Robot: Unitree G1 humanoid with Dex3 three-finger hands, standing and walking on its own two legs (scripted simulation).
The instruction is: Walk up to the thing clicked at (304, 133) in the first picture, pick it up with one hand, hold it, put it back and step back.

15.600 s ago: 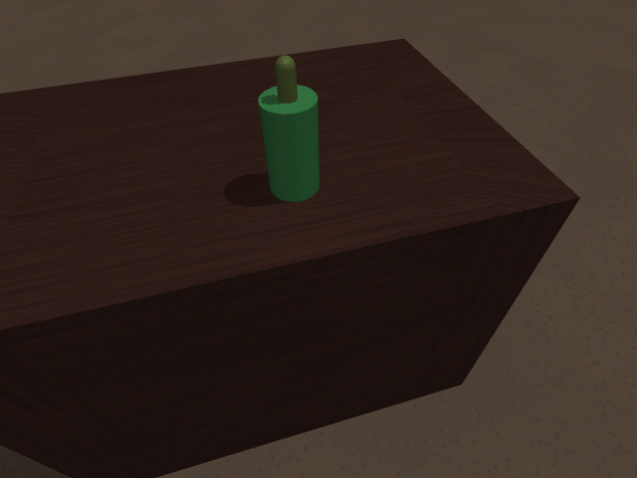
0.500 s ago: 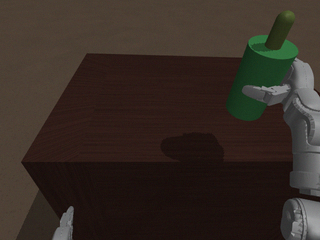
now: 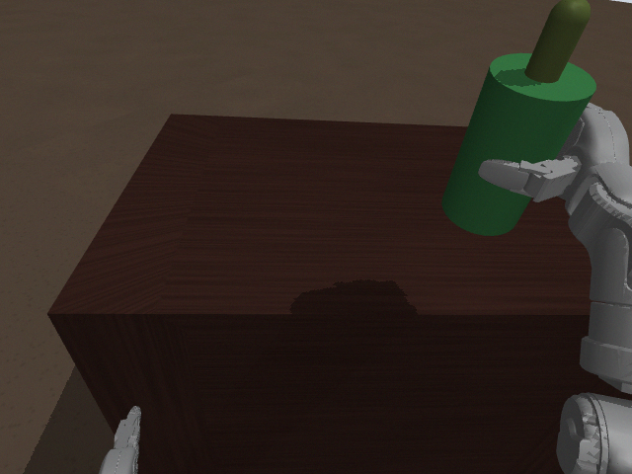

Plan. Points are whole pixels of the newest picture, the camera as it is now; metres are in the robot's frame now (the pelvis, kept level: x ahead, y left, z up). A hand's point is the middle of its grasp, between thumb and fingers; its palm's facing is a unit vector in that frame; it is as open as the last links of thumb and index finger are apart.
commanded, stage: lift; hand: right
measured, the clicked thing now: (517, 126) +0.36 -0.16 +0.33
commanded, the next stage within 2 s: hold in 0.04 s
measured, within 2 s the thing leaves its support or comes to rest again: neither
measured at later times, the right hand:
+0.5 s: hand (523, 130) +0.36 -0.17 +0.33, palm faces +0.16 +0.99 -0.02, open 11.9 cm
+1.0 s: hand (536, 145) +0.35 -0.18 +0.32, palm faces +0.19 +0.98 -0.03, open 11.9 cm
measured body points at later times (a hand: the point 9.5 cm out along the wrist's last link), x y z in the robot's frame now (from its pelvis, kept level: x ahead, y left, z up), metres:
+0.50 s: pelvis +0.01 +0.00 +0.00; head -0.04 +0.04 +0.45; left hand +0.19 +0.26 -0.07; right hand +0.34 -0.22 +0.33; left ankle +0.02 +0.11 -0.73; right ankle +0.04 -0.11 -0.73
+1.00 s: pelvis +0.01 -0.01 +0.00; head -0.04 +0.03 +0.45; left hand +0.18 +0.24 -0.08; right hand +0.33 -0.24 +0.32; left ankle +0.02 +0.11 -0.73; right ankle +0.04 -0.11 -0.73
